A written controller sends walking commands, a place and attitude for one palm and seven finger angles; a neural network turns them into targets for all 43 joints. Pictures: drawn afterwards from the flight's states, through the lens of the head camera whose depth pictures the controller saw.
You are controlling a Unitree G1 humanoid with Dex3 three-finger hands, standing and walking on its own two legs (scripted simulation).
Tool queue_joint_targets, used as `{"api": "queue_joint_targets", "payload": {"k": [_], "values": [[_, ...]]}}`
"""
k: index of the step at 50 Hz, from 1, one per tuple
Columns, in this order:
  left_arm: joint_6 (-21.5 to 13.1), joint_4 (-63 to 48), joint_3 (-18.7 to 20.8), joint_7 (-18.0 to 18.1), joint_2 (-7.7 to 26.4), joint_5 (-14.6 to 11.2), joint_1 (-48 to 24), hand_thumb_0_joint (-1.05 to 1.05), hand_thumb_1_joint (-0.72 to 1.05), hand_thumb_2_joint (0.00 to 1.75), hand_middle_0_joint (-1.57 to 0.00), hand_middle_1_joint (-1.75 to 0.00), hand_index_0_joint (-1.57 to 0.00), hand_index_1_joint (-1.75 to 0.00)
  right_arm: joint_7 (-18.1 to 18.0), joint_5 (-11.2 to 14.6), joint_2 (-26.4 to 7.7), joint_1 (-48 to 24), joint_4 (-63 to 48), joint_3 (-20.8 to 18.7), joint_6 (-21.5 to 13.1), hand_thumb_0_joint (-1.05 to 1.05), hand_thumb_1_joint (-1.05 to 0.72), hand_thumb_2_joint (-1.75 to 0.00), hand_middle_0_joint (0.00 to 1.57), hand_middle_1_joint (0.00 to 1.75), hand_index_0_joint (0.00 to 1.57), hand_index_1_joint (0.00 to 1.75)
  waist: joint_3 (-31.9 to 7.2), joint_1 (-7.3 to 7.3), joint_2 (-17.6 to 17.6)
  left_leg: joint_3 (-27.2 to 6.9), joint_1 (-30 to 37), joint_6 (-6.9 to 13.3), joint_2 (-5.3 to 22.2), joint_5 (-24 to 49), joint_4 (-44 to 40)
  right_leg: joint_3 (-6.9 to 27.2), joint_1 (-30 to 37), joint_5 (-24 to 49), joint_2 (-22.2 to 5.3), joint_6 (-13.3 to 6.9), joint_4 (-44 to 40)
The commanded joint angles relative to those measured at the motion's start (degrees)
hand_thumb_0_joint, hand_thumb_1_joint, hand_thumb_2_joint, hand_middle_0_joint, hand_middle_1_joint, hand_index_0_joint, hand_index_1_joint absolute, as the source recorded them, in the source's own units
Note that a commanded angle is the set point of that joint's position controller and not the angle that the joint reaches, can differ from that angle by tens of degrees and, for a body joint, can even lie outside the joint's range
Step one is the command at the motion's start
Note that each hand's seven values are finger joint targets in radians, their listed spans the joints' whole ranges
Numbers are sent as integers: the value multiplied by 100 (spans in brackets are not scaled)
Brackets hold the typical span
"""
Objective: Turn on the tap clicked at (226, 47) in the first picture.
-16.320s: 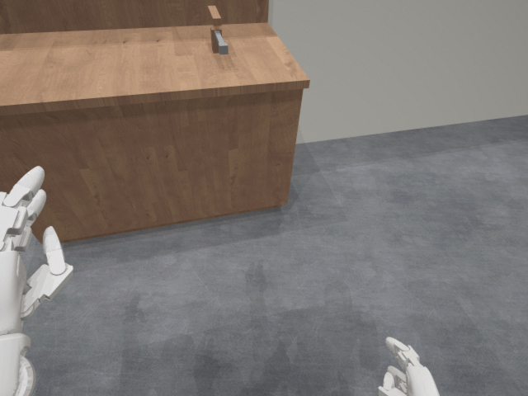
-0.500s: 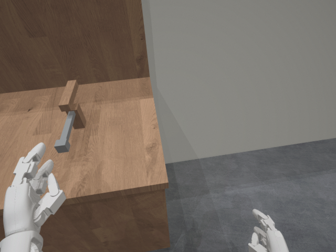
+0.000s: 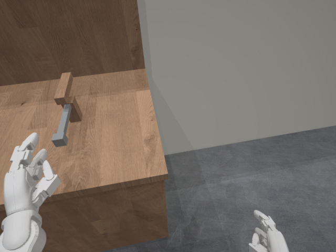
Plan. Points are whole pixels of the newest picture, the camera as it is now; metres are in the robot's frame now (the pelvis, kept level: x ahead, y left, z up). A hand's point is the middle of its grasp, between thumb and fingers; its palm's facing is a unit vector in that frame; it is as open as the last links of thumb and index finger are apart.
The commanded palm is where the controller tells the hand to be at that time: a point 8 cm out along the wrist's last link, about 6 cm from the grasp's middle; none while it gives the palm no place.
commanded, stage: reach beside the lever's end, fingers flat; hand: left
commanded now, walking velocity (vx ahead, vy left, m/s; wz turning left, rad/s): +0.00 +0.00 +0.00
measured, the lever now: (60, 139) +0.36 +0.34 +0.06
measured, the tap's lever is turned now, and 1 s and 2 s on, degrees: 0 0 0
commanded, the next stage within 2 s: push the lever round in 1.68 s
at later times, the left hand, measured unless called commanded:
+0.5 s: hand (58, 165) +0.27 +0.28 +0.09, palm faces +0.50 -0.86 -0.10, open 7.6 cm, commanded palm +0.23 +0.33 +0.10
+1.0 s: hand (52, 156) +0.30 +0.32 +0.07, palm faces +0.55 -0.83 -0.12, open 7.7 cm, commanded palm +0.26 +0.36 +0.07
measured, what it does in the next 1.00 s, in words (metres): stands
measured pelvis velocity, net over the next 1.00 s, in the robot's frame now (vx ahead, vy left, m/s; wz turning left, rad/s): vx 0.01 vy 0.01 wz -0.02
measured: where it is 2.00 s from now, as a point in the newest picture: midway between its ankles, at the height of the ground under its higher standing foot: outside the picture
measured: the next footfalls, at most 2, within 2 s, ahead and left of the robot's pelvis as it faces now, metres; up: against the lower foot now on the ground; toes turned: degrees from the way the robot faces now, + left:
none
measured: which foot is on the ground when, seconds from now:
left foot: down 0.00-1.00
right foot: down 0.00-1.00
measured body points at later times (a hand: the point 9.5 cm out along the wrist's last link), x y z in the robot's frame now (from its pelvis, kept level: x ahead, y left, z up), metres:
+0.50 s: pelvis +0.00 +0.02 +0.00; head +0.02 +0.01 +0.45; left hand +0.24 +0.32 +0.10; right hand +0.18 -0.21 -0.09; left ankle +0.02 +0.13 -0.72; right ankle +0.00 -0.08 -0.72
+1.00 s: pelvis +0.01 +0.01 -0.01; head +0.04 +0.00 +0.44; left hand +0.27 +0.36 +0.08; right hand +0.15 -0.25 -0.11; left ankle +0.02 +0.13 -0.72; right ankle +0.00 -0.08 -0.72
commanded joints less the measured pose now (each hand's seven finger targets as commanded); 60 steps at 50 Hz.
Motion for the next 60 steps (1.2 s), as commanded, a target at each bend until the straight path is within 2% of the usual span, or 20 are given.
{"api": "queue_joint_targets", "payload": {"k": [1, 4, 10, 16, 18, 23, 24, 29, 33, 37, 41, 42, 44, 45, 49, 50, 54, 55, 56, 60], "values": [[-451, -1025, 664, 143, 1023, 49, -659, 0, 90, 90, -19, -28, -19, -28, -29, -27, -646, -707, -962, -242, -311, 0, -90, -90, 20, 30, 20, 30, -631, 53, -250, 74, 199, 178, -53, 767, -562, 331, 256, 907, -189, 219, -769], [-476, -857, 839, 205, 1173, 86, -808, 0, 90, 90, -19, -28, -19, -28, -27, -25, -648, -739, -931, -240, -238, 0, -90, -90, 20, 30, 20, 30, -483, 75, -139, 83, 137, 164, -44, 735, -588, 326, 197, 843, -171, 201, -773], [-704, -838, 459, 155, 930, 201, -1298, 0, 90, 90, -19, -26, -19, -26, -2, -45, -685, -680, -938, -256, -224, 0, -90, -90, 20, 30, 20, 30, -601, -74, 202, 7, 324, 118, 5, 780, -588, 261, -3, 773, -127, 150, -633], [-848, -437, 388, 104, 921, 240, -1555, 0, 90, 90, -18, -25, -18, -25, 1, -56, -726, -635, -885, -272, -213, 0, -90, -90, 20, 30, 20, 30, -684, -92, 47, -58, 292, 76, 19, 839, -558, 222, -50, 839, -105, 130, -521], [-822, -261, 571, 116, 1065, 216, -1597, 0, 90, 90, -18, -24, -18, -24, -7, -62, -752, -624, -871, -290, -180, 0, -90, -90, 20, 30, 20, 30, -791, -49, -62, -68, 245, 55, 20, 852, -558, 206, -9, 843, -97, 129, -500], [-829, -40, 598, 206, 1068, 266, -1913, 0, 90, 90, -18, -23, -18, -23, 6, -77, -729, -617, -884, -294, -81, 0, -90, -90, 20, 30, 20, 30, -894, -54, 10, -33, 286, 34, 20, 1042, -501, 205, -5, 1009, -91, 129, -452], [-835, 42, 797, 245, 1262, 303, -1923, 0, 90, 90, -18, -22, -18, -22, 0, -79, -741, -587, -838, -295, -42, 0, -90, -90, 20, 30, 20, 30, -924, -23, 38, -36, 256, 22, 20, 1090, -501, 206, 34, 1034, -84, 123, -449], [-966, 367, 804, 163, 1325, 346, -2355, 0, 90, 90, -17, -21, -17, -21, 4, -84, -744, -522, -784, -306, 37, 0, -90, -90, 20, 30, 20, 30, -946, -106, 186, -2, 252, 24, 32, 1262, -393, 232, -42, 1224, -73, 117, -384], [-1057, 702, 821, 14, 1329, 278, -2443, 0, 90, 90, -17, -20, -17, -20, 18, -70, -777, -441, -795, -337, 55, 0, -90, -90, 20, 30, 20, 30, -1063, -129, 49, 11, 182, 46, 20, 1336, -333, 234, -16, 1384, -63, 121, -319], [-1106, 1024, 1081, -92, 1547, 216, -2530, 0, 90, 90, -16, -19, -16, -19, 4, -57, -813, -354, -782, -375, 118, 0, -90, -90, 20, 30, 20, 30, -1206, -119, -189, 52, 72, 99, 0, 1427, -256, 260, 78, 1601, -63, 150, -283], [-1247, 1250, 1231, -159, 1735, 243, -2775, 0, 90, 90, -16, -18, -16, -18, -2, -45, -799, -284, -739, -389, 178, 0, -90, -90, 20, 30, 20, 30, -1175, -139, 104, 87, 31, 117, -7, 1431, -209, 302, 19, 1626, -67, 144, -258], [-1284, 1295, 1160, -195, 1687, 227, -2916, 0, 90, 90, -16, -18, -16, -18, -1, -59, -809, -282, -737, -384, 170, 0, -90, -90, 20, 30, 20, 30, -1171, -178, 46, 89, 17, 137, -14, 1386, -182, 308, -24, 1628, -62, 158, -253], [-1374, 1487, 1494, -212, 2026, 239, -2976, 0, 90, 90, -16, -17, -16, -17, -19, -62, -835, -231, -654, -400, 211, 0, -90, -90, 20, 30, 20, 30, -1164, -156, 70, 105, -86, 158, -11, 1355, -142, 346, 8, 1638, -60, 163, -251], [-1403, 1635, 1448, -268, 1956, 202, -3014, 0, 90, 90, -16, -17, -16, -17, -18, -61, -830, -198, -664, -406, 226, 0, -90, -90, 20, 30, 20, 30, -1209, -198, 6, 120, -143, 175, -26, 1318, -120, 359, 19, 1662, -66, 173, -233], [-1536, 1934, 1577, -467, 2162, 181, -3262, 0, 90, 90, -15, -16, -15, -16, -37, -48, -859, -122, -613, -417, 259, 0, -90, -90, 20, 30, 20, 30, -1255, -200, 192, 125, -209, 195, -23, 1307, -51, 387, -31, 1669, -61, 167, -189], [-1559, 2011, 1464, -522, 2109, 172, -3492, 0, 90, 90, -15, -16, -15, -16, -37, -41, -870, -98, -600, -411, 260, 0, -90, -90, 20, 30, 20, 30, -1265, -297, 203, 117, -199, 203, -26, 1290, -17, 393, -114, 1683, -62, 171, -167], [-1582, 2581, 1612, -673, 2308, 138, -3635, 0, 90, 90, -15, -15, -15, -15, -56, -20, -928, -10, -544, -416, 301, 0, -90, -90, 20, 30, 20, 30, -1146, -298, 81, 110, -424, 240, -27, 1021, 20, 420, -226, 1457, -54, 188, -196], [-1614, 2605, 1650, -702, 2393, 120, -3840, 0, 90, 90, -15, -15, -15, -15, -56, -23, -940, 20, -550, -425, 313, 0, -90, -90, 20, 30, 20, 30, -1255, -336, 67, 110, -429, 241, -28, 1022, 46, 427, -229, 1484, -58, 192, -155], [-1620, 2693, 1781, -726, 2513, 114, -3734, 0, 90, 90, -15, -15, -15, -15, -47, -41, -956, 65, -572, -442, 324, 0, -90, -90, 20, 30, 20, 30, -1387, -257, 65, 107, -453, 244, -41, 1058, 52, 432, -160, 1512, -56, 191, -133], [-1722, 3059, 1867, -758, 2728, 169, -4183, 0, 90, 90, -15, -15, -15, -15, -38, -45, -973, 159, -537, -425, 411, 0, -90, -90, 20, 30, 20, 30, -1412, -352, 55, 104, -637, 260, -31, 939, 136, 460, -268, 1409, -55, 214, -66]]}}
